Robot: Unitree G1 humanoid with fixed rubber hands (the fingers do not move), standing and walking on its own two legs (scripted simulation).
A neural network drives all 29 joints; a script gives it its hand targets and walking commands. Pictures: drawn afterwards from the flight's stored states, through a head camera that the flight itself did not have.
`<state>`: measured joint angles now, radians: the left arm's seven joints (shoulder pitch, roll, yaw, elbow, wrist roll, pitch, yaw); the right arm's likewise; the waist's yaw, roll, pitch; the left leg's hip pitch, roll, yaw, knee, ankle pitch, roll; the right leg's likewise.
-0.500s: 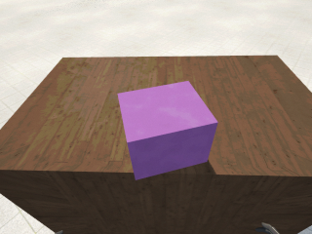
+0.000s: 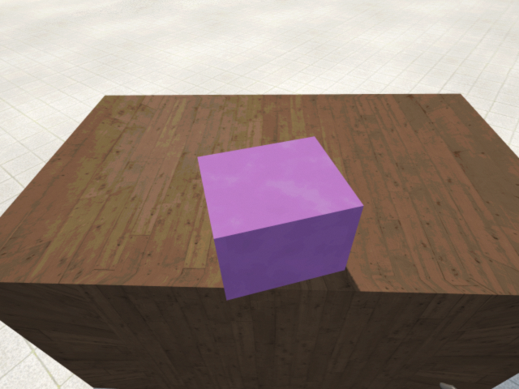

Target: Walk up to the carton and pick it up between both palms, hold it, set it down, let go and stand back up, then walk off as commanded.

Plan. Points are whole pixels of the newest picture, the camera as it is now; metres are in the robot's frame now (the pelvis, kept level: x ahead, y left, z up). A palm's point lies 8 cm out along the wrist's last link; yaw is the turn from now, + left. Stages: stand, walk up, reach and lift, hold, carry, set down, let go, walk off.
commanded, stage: stand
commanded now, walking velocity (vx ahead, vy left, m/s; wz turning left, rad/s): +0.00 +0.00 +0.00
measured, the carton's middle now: (272, 214) +0.44 -0.01 +0.04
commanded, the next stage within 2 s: walk up in 1.42 s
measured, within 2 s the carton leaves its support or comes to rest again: neither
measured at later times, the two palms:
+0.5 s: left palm out of the picture +0.10 +0.30 -0.10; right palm out of the picture +0.11 -0.30 -0.10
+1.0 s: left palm out of the picture +0.11 +0.30 -0.10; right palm out of the picture +0.11 -0.30 -0.10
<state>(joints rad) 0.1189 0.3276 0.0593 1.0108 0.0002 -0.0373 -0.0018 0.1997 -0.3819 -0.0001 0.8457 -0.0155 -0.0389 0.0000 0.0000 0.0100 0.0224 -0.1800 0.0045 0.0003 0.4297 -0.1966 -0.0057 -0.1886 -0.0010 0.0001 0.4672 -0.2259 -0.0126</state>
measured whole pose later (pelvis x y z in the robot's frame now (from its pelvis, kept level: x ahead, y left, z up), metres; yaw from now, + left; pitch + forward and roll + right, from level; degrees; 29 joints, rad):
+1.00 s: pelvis +0.01 +0.00 +0.00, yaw +0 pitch -3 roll +1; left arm 0.10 0.33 0.06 1.04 0.00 -0.03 0.00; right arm 0.20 -0.38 0.00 0.87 -0.02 -0.03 0.00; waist 0.00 0.01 0.03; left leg -0.16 0.00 0.00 0.40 -0.19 -0.01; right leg -0.17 0.00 0.00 0.44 -0.22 -0.01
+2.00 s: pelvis +0.02 +0.00 +0.00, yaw +0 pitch -2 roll +1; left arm 0.10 0.33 0.06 0.99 0.00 -0.03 0.00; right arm 0.20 -0.38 0.00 0.88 -0.02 -0.02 0.00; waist 0.00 0.01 0.06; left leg -0.16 0.00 0.00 0.39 -0.20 -0.01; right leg -0.17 0.00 0.00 0.43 -0.23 -0.01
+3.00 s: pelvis +0.02 +0.00 +0.00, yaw +0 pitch -2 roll +1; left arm 0.10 0.34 0.06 0.98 0.00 -0.03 0.00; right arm 0.20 -0.38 0.00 0.88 -0.02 -0.03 0.00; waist 0.00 0.01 0.05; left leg -0.16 0.00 0.00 0.39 -0.20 -0.01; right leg -0.17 0.00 0.00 0.43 -0.23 -0.01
